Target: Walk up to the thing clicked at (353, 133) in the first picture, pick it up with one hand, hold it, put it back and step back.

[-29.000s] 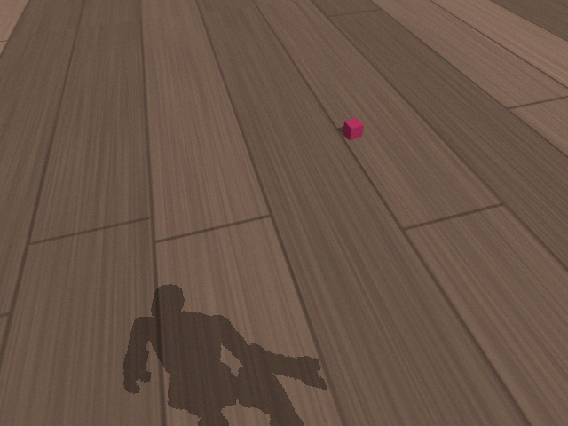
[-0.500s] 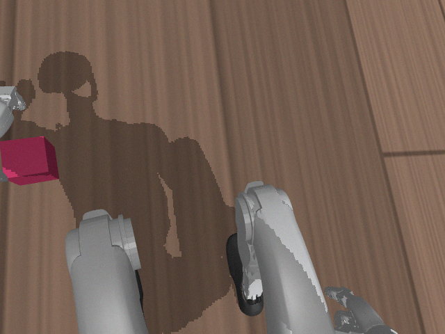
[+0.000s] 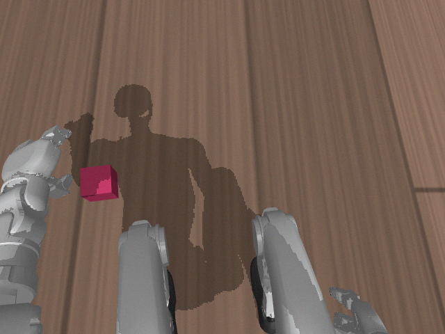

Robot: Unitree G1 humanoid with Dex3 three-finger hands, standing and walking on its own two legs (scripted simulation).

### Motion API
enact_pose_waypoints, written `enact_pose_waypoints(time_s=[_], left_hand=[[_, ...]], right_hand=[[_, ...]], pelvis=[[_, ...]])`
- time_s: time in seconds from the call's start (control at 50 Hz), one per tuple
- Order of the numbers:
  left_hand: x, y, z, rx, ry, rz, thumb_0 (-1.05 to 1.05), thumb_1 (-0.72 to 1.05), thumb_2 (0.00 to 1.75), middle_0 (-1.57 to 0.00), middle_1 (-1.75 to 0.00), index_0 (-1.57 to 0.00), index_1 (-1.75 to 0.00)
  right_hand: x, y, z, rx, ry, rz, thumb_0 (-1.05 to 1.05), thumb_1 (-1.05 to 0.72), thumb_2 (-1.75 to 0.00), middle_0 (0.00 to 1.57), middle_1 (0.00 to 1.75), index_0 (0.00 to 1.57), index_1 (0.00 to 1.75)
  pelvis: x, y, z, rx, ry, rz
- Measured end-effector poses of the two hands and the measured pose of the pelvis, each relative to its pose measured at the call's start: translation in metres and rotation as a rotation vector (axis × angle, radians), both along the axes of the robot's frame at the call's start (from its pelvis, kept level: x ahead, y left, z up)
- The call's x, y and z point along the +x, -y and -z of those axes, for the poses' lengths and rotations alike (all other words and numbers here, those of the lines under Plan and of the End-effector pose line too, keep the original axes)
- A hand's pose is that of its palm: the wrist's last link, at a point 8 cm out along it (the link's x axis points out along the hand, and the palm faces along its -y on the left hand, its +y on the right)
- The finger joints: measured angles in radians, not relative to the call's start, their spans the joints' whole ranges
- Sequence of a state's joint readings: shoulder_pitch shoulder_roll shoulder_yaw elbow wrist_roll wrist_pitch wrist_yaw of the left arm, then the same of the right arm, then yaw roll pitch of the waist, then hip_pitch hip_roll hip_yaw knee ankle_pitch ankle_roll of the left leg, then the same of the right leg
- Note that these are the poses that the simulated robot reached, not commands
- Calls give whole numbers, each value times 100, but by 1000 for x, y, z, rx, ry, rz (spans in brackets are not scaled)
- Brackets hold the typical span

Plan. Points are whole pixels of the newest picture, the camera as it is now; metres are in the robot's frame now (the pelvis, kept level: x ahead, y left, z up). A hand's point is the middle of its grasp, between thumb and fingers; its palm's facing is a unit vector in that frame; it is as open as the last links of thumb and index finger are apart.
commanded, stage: home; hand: left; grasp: from above
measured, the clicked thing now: (100, 183) +0.46 +0.31 -0.40
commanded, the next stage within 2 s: none
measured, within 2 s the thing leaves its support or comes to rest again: neither
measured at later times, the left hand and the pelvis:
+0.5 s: hand (36, 261) +0.25 +0.21 +0.09, palm faces +0.01 -0.92 -0.38, open 7.4 cm; pelvis +0.03 -0.01 +0.18, yaw +5 degrees
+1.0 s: hand out of the picture +0.21 +0.18 +0.24, palm faces +0.18 -0.96 -0.21, open 7.4 cm; pelvis +0.08 -0.01 +0.28, yaw +7 degrees
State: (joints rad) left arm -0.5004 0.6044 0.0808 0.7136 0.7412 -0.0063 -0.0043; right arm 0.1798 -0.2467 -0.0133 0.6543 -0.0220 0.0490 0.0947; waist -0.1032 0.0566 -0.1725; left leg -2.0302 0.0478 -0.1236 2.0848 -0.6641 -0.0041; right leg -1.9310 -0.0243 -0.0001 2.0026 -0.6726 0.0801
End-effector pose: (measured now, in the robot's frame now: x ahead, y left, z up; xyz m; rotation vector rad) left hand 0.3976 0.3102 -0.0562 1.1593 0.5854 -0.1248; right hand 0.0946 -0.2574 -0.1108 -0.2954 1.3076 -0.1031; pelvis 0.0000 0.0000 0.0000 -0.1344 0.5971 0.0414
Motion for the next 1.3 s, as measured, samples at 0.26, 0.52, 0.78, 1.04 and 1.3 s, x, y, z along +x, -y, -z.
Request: enact_pose_waypoints(time_s=[0.26,0.52,0.78,1.04,1.3], left_hand=[[-102,23,-97,-341,19,-289,1,84,89,-21,-31,-21,-31],[-162,55,-193,-631,-28,-598,1,89,90,-20,-30,-21,-30],[-189,72,-293,-790,-14,-736,1,90,90,-20,-30,-20,-29],[-209,81,-316,-812,-10,-745,1,90,90,-20,-30,-20,-29],[-211,87,-314,-810,-13,-751,1,89,90,-19,-30,-20,-29]], right_hand=[[124,-6,-123,-18,394,-127,0,-91,-90,20,29,20,30],[145,-34,-228,24,558,-102,0,-90,-90,20,29,20,30],[128,-27,-302,-22,616,-11,1,-90,-90,20,29,20,30],[165,-21,-337,-23,774,-67,1,-90,-90,20,29,20,30],[168,-20,-335,-8,770,-97,1,-90,-90,20,29,20,30]], pelvis=[[6,9,-95,36,103,-36],[33,12,-189,66,235,-63],[69,9,-261,89,363,-74],[77,14,-277,111,424,-88],[75,21,-278,117,430,-92]])
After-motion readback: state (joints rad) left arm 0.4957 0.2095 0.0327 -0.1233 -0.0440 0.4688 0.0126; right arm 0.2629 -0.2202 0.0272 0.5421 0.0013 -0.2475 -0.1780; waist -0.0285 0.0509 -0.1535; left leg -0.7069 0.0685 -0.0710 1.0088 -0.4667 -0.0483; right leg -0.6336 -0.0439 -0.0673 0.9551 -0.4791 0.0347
